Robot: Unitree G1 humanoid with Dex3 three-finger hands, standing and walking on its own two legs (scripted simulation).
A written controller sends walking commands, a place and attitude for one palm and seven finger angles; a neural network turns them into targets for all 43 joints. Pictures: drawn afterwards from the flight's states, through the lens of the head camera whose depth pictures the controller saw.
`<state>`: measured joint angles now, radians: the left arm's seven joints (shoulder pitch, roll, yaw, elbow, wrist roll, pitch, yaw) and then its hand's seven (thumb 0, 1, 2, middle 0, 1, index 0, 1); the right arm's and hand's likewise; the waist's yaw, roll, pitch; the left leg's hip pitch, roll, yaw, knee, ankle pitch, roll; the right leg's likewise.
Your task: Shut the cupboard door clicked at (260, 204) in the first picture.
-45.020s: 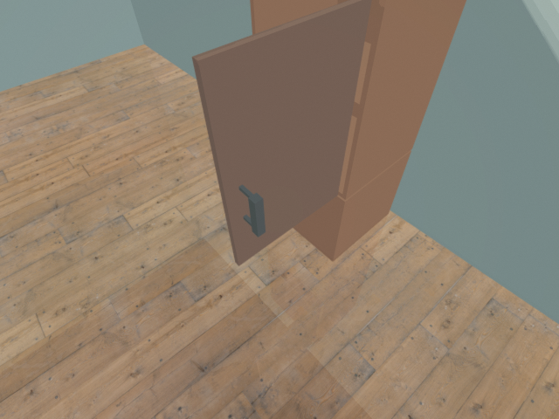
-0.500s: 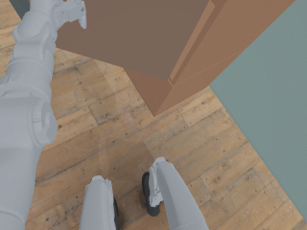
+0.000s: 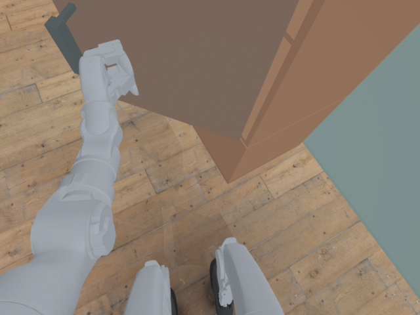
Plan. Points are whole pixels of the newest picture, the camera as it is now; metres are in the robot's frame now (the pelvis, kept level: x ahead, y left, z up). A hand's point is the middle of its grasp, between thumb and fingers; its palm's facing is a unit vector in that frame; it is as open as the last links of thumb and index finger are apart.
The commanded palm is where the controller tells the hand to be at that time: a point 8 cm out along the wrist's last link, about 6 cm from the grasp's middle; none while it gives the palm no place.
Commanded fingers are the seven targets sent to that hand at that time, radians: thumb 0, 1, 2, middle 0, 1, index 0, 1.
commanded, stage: pull the fist back off the door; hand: left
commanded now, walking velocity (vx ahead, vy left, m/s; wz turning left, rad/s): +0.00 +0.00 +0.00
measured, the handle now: (75, 41) +0.65 +0.18 +0.03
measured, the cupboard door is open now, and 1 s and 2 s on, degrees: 41 41 41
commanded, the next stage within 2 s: draw the hand back to the body in 0.30 s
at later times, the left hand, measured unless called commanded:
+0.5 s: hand (141, 102) +0.49 +0.06 +0.03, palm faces +0.03 -1.00 -0.05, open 3.1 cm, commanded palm +0.43 +0.13 +0.05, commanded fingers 0.00 0.90 0.90 -1.30 -1.50 -1.30 -1.50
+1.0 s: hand (47, 166) +0.34 +0.15 +0.15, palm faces -0.01 -0.99 -0.12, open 3.1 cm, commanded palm +0.31 +0.21 +0.17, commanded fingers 0.00 0.90 0.90 -1.02 -1.20 -1.02 -1.20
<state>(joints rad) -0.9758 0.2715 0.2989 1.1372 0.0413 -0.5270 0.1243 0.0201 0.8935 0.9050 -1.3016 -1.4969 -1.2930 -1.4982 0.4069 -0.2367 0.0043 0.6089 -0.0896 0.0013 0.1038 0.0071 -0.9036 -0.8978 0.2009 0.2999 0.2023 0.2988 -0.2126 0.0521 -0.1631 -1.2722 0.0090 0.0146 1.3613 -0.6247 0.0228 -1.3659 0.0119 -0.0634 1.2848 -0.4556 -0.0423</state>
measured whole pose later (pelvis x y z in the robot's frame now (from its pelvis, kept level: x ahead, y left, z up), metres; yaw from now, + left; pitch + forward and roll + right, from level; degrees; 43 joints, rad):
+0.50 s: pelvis -0.01 +0.00 +0.00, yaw +1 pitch +28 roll +0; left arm -0.87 0.16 0.20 1.08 0.02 -0.55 0.16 0.02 0.89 0.90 -1.30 -1.50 -1.30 -1.50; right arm 0.23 -0.22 0.00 0.60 -0.07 0.05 0.06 0.01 -0.91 -0.90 0.20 0.30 0.20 0.30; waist -0.16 0.04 -0.15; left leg -1.24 -0.01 0.02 1.36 -0.61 0.02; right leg -1.34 -0.01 -0.05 1.31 -0.46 -0.05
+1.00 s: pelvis +0.03 +0.01 +0.10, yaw +1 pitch +9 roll +0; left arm -0.04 0.20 0.02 0.28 -0.10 -0.30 -0.03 0.02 0.89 0.90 -1.24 -1.42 -1.23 -1.43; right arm 0.24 -0.27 -0.02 0.49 0.04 0.05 -0.05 0.01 -0.91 -0.90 0.20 0.30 0.20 0.30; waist -0.03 0.02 -0.10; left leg -0.55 -0.02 0.02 0.87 -0.48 0.03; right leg -0.65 0.00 -0.04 0.85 -0.36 -0.02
